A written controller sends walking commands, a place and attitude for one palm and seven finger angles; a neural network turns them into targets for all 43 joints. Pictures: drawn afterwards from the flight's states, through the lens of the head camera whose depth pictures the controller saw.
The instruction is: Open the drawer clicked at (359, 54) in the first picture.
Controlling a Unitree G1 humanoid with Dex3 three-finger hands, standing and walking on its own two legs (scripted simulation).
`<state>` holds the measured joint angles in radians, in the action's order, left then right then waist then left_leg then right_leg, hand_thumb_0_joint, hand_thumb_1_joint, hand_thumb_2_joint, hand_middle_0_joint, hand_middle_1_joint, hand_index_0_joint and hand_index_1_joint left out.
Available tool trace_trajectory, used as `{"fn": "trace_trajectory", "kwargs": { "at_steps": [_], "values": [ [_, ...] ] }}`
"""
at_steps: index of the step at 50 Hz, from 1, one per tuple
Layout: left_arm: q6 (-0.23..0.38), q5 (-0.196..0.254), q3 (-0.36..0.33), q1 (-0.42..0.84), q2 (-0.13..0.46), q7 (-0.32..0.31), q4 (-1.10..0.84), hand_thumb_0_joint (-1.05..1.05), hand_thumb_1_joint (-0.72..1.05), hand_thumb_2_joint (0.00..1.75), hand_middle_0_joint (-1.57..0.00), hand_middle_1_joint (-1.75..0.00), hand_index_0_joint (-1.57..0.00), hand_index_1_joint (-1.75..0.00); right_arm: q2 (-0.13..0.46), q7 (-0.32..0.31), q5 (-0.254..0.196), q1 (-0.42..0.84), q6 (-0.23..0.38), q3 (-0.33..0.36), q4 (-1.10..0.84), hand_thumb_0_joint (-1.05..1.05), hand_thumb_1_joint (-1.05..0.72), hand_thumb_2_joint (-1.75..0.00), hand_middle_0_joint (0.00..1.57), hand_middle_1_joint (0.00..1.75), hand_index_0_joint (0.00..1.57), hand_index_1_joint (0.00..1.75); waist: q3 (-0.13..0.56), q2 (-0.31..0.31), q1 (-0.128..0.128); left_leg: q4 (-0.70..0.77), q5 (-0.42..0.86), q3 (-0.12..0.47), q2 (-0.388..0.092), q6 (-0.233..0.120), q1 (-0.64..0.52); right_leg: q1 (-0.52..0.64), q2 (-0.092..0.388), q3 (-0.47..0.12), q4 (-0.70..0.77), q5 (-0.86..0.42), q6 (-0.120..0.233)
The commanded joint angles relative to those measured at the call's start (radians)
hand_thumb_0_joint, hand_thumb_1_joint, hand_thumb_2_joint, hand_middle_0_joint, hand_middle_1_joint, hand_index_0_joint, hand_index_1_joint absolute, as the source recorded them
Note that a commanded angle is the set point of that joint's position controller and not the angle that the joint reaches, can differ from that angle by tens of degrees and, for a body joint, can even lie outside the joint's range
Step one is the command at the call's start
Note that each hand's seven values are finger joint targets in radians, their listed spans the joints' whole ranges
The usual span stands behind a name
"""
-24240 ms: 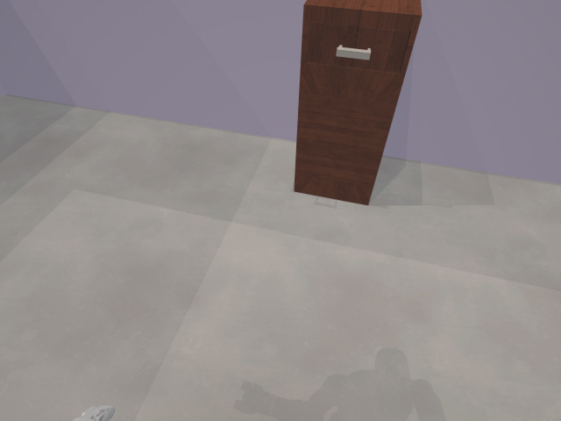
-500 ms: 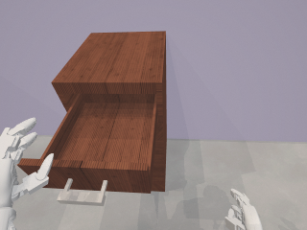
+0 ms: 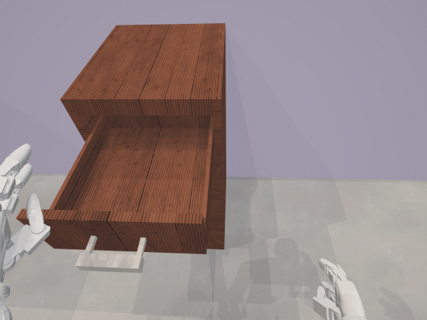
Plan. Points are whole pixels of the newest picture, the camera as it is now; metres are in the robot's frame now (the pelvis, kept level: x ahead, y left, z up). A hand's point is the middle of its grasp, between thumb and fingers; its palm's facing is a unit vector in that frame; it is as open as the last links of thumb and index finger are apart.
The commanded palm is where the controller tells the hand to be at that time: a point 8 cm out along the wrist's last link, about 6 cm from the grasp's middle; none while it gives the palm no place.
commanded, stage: step back with the hand held close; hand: left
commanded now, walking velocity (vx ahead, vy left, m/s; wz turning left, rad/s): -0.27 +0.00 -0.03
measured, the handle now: (114, 252) +0.24 +0.22 -0.01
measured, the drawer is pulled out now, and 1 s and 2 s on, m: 0.29 0.29 0.29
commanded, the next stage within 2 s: stop stepping back and stand still in 0.92 s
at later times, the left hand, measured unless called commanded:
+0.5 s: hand out of the picture +0.11 +0.27 +0.16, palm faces +0.35 -0.80 -0.49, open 7.4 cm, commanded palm +0.05 +0.31 +0.18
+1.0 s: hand out of the picture +0.02 +0.23 +0.17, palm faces +0.24 -0.83 -0.51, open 7.4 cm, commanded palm -0.05 +0.29 +0.18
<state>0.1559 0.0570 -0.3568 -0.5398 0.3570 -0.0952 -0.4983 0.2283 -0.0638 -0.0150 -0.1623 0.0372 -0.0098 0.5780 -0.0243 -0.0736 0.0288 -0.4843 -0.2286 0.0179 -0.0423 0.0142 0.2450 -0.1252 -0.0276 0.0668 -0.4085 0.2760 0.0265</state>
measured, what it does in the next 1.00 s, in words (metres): walks backwards: right foot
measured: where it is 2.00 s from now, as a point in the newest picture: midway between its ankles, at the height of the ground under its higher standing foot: outside the picture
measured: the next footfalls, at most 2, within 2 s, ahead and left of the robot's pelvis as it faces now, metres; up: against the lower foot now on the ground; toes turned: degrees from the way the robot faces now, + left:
right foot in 0.98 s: -0.28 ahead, -0.09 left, +0.00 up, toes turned -4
left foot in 1.26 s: -0.24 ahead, +0.11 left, +0.00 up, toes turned +3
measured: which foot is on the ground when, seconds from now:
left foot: down 0.00-1.00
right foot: down 0.00-0.66, up 0.68-0.96, down 0.98-1.00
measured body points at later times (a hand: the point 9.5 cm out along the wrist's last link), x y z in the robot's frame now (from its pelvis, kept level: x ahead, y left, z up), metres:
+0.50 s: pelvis -0.08 +0.03 -0.02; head -0.05 +0.04 +0.43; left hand +0.08 +0.31 +0.19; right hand +0.12 -0.19 -0.09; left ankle +0.01 +0.14 -0.74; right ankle -0.04 -0.10 -0.74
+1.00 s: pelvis -0.20 +0.02 -0.02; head -0.14 +0.02 +0.43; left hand +0.00 +0.27 +0.20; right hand -0.01 -0.20 -0.10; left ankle -0.04 +0.13 -0.74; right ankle -0.26 -0.10 -0.74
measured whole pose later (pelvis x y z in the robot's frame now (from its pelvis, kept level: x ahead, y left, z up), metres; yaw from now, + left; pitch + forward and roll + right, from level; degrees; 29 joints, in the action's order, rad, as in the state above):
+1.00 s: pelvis -0.20 +0.02 -0.02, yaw -3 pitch +3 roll -3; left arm 0.22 0.08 -0.42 -0.61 0.45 -0.12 -0.71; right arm 0.18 -0.02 0.01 -0.11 0.12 -0.03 0.58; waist -0.07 -0.03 0.00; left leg -0.49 -0.01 -0.01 -0.08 0.00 0.54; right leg -0.21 -0.04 0.05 -0.52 0.36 0.01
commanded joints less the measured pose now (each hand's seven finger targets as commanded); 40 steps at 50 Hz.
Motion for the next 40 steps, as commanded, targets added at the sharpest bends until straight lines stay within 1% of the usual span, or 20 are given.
{"fn": "trace_trajectory", "kwargs": {
  "at_steps": [1, 8, 10, 14, 18, 21, 23, 25, 26, 27, 28, 30, 31, 32, 33, 34, 35, 37, 38, 40],
  "values": [
    [0.061, 0.001, -0.100, -0.085, 0.160, -0.009, -0.240, 0.00, 0.90, 0.90, -0.20, -0.30, -0.20, -0.30, 0.104, -0.002, -0.009, 0.102, 0.021, 0.060, -0.195, 0.00, -0.90, -0.90, 0.20, 0.30, 0.20, 0.30, 0.166, 0.065, -0.019, -0.007, 0.366, -0.015, -0.027, -0.052, -0.102, -0.031, 0.138, -0.065, 0.021, -0.475, -0.028],
    [0.071, 0.004, -0.181, -0.126, 0.240, -0.039, -0.387, 0.00, 0.90, 0.90, -0.20, -0.30, -0.20, -0.30, 0.098, -0.016, -0.009, 0.109, 0.009, 0.070, -0.221, 0.00, -0.90, -0.90, 0.20, 0.30, 0.20, 0.30, 0.217, 0.017, -0.017, 0.012, 0.409, 0.030, -0.062, -0.047, -0.052, -0.039, 0.106, -0.049, -0.042, -0.358, -0.024],
    [0.072, 0.008, -0.173, -0.153, 0.219, -0.043, -0.370, 0.00, 0.90, 0.90, -0.20, -0.30, -0.20, -0.30, 0.093, -0.017, -0.009, 0.101, 0.012, 0.071, -0.222, 0.00, -0.90, -0.90, 0.20, 0.30, 0.20, 0.30, 0.202, 0.005, -0.019, 0.034, 0.369, 0.050, -0.078, -0.053, -0.010, -0.039, 0.091, -0.041, -0.062, -0.291, -0.029],
    [0.080, 0.008, -0.171, -0.166, 0.203, -0.047, -0.361, 0.00, 0.90, 0.90, -0.20, -0.30, -0.20, -0.30, 0.101, -0.015, -0.006, 0.090, 0.033, 0.070, -0.216, 0.00, -0.90, -0.90, 0.20, 0.30, 0.20, 0.30, 0.173, -0.044, -0.019, 0.101, 0.207, 0.093, -0.111, -0.066, 0.101, -0.030, 0.063, -0.029, -0.119, -0.145, -0.032],
    [0.095, -0.001, -0.176, -0.136, 0.197, -0.052, -0.359, 0.00, 0.90, 0.90, -0.20, -0.30, -0.20, -0.30, 0.113, -0.009, -0.005, 0.091, 0.067, 0.067, -0.216, 0.00, -0.90, -0.90, 0.20, 0.30, 0.20, 0.30, 0.117, -0.114, -0.020, 0.181, -0.129, 0.131, -0.145, -0.090, 0.291, 0.017, 0.047, -0.037, -0.193, -0.020, -0.031],
    [0.106, -0.008, -0.165, -0.113, 0.182, -0.054, -0.350, 0.00, 0.90, 0.90, -0.20, -0.30, -0.20, -0.30, 0.114, -0.003, -0.010, 0.075, 0.084, 0.061, -0.216, 0.00, -0.90, -0.90, 0.20, 0.30, 0.20, 0.30, 0.079, -0.052, -0.028, 0.154, -0.330, 0.128, -0.130, -0.093, 0.397, 0.025, 0.056, -0.063, -0.170, -0.003, -0.033],
    [0.107, -0.010, -0.173, -0.087, 0.202, -0.058, -0.362, 0.00, 0.90, 0.90, -0.20, -0.30, -0.20, -0.30, 0.112, -0.003, -0.008, 0.061, 0.091, 0.066, -0.210, 0.00, -0.90, -0.90, 0.20, 0.30, 0.20, 0.30, 0.079, 0.054, -0.035, 0.048, -0.327, 0.087, -0.073, -0.067, 0.308, -0.103, 0.101, -0.129, -0.049, 0.089, -0.012],
    [0.110, -0.007, -0.142, -0.059, 0.184, -0.067, -0.361, 0.00, 0.90, 0.90, -0.20, -0.30, -0.20, -0.30, 0.101, -0.002, -0.007, 0.040, 0.091, 0.071, -0.183, 0.00, -0.90, -0.90, 0.20, 0.30, 0.20, 0.30, 0.076, 0.189, -0.048, -0.219, -0.235, 0.011, 0.018, -0.022, 0.093, -0.363, 0.223, -0.242, 0.121, 0.236, 0.051],
    [0.105, -0.006, -0.122, -0.045, 0.176, -0.072, -0.361, 0.00, 0.90, 0.90, -0.20, -0.30, -0.20, -0.30, 0.098, -0.002, -0.003, 0.039, 0.088, 0.070, -0.160, 0.00, -0.90, -0.90, 0.20, 0.30, 0.20, 0.30, 0.085, 0.224, -0.050, -0.361, -0.195, -0.010, 0.045, -0.010, 0.006, -0.462, 0.295, -0.270, 0.166, 0.251, 0.086],
    [0.097, -0.008, -0.118, -0.034, 0.175, -0.077, -0.362, 0.00, 0.90, 0.90, -0.20, -0.30, -0.20, -0.30, 0.086, -0.002, 0.006, 0.049, 0.086, 0.064, -0.144, 0.00, -0.90, -0.90, 0.20, 0.30, 0.20, 0.30, 0.094, 0.235, -0.051, -0.409, -0.172, -0.010, 0.050, -0.011, -0.021, -0.473, 0.325, -0.257, 0.171, 0.196, 0.103],
    [0.091, -0.013, -0.139, -0.024, 0.195, -0.084, -0.377, 0.00, 0.90, 0.90, -0.20, -0.30, -0.20, -0.30, 0.088, -0.004, 0.012, 0.054, 0.086, 0.062, -0.136, 0.00, -0.90, -0.90, 0.20, 0.30, 0.20, 0.30, 0.117, 0.219, -0.052, -0.371, -0.155, -0.005, 0.043, -0.014, -0.037, -0.448, 0.318, -0.235, 0.141, 0.102, 0.105],
    [0.081, -0.010, -0.129, -0.013, 0.182, -0.083, -0.380, 0.00, 0.90, 0.90, -0.20, -0.30, -0.20, -0.30, 0.078, -0.007, 0.011, 0.062, 0.081, 0.046, -0.147, 0.00, -0.90, -0.90, 0.20, 0.30, 0.20, 0.30, 0.073, 0.145, -0.059, -0.100, -0.130, 0.030, 0.004, -0.022, 0.002, -0.377, 0.235, -0.137, 0.022, 0.046, 0.048],
    [0.084, -0.014, -0.140, -0.015, 0.190, -0.086, -0.385, 0.00, 0.90, 0.90, -0.20, -0.30, -0.20, -0.30, 0.090, -0.013, 0.010, 0.079, 0.082, 0.046, -0.163, 0.00, -0.90, -0.90, 0.20, 0.30, 0.20, 0.30, 0.038, 0.009, -0.050, 0.074, -0.142, 0.114, -0.061, -0.048, 0.088, -0.333, 0.141, -0.096, -0.079, 0.077, 0.002],
    [0.094, -0.019, -0.149, -0.018, 0.192, -0.089, -0.408, 0.00, 0.90, 0.90, -0.20, -0.30, -0.20, -0.30, 0.111, -0.016, 0.009, 0.083, 0.087, 0.048, -0.179, 0.00, -0.90, -0.90, 0.20, 0.30, 0.20, 0.30, 0.035, -0.161, -0.040, 0.199, -0.063, 0.272, -0.190, -0.096, 0.215, -0.231, 0.049, -0.037, -0.270, 0.067, -0.039],
    [0.096, -0.025, -0.167, -0.008, 0.216, -0.092, -0.409, 0.00, 0.90, 0.90, -0.20, -0.30, -0.20, -0.30, 0.095, -0.016, 0.013, 0.086, 0.092, 0.056, -0.179, 0.00, -0.90, -0.90, 0.20, 0.30, 0.20, 0.30, 0.058, -0.204, -0.039, 0.211, 0.080, 0.343, -0.275, -0.133, 0.222, -0.232, 0.027, -0.045, -0.435, 0.157, -0.042],
    [0.113, -0.020, -0.172, -0.028, 0.213, -0.085, -0.405, 0.00, 0.90, 0.90, -0.20, -0.30, -0.20, -0.30, 0.080, -0.007, 0.022, 0.057, 0.106, 0.056, -0.166, 0.00, -0.90, -0.90, 0.20, 0.30, 0.20, 0.30, 0.120, -0.214, -0.046, 0.274, -0.052, 0.349, -0.303, -0.152, 0.254, -0.198, 0.017, -0.090, -0.608, 0.262, -0.033],
    [0.124, -0.023, -0.176, -0.010, 0.214, -0.086, -0.448, 0.00, 0.90, 0.90, -0.20, -0.30, -0.20, -0.30, 0.082, -0.001, 0.029, 0.051, 0.117, 0.061, -0.168, 0.00, -0.90, -0.90, 0.20, 0.30, 0.20, 0.30, 0.108, -0.201, -0.046, 0.266, -0.044, 0.364, -0.304, -0.172, 0.260, -0.232, 0.009, -0.107, -0.690, 0.267, -0.033],
    [0.124, -0.008, -0.165, -0.069, 0.186, -0.087, -0.448, 0.00, 0.90, 0.90, -0.20, -0.30, -0.20, -0.30, 0.086, 0.011, 0.028, 0.046, 0.129, 0.069, -0.145, 0.00, -0.90, -0.90, 0.20, 0.30, 0.20, 0.30, 0.149, -0.108, -0.032, 0.146, 0.234, 0.248, -0.265, -0.174, 0.099, -0.298, 0.020, -0.106, -0.626, 0.239, -0.037],
    [0.118, -0.004, -0.160, -0.092, 0.179, -0.088, -0.449, 0.00, 0.90, 0.90, -0.20, -0.30, -0.20, -0.30, 0.089, 0.014, 0.022, 0.053, 0.133, 0.073, -0.140, 0.00, -0.90, -0.90, 0.20, 0.30, 0.20, 0.30, 0.187, -0.106, -0.025, 0.105, 0.366, 0.198, -0.247, -0.162, 0.011, -0.310, 0.020, -0.081, -0.566, 0.231, -0.044],
    [0.116, -0.002, -0.136, -0.110, 0.160, -0.073, -0.447, 0.00, 0.90, 0.90, -0.20, -0.30, -0.20, -0.30, 0.095, 0.032, 0.013, 0.046, 0.138, 0.068, -0.124, 0.00, -0.90, -0.90, 0.20, 0.30, 0.20, 0.30, 0.214, -0.134, -0.026, 0.101, 0.379, 0.168, -0.211, -0.140, -0.053, -0.294, 0.005, -0.039, -0.473, 0.212, -0.050]
  ]
}}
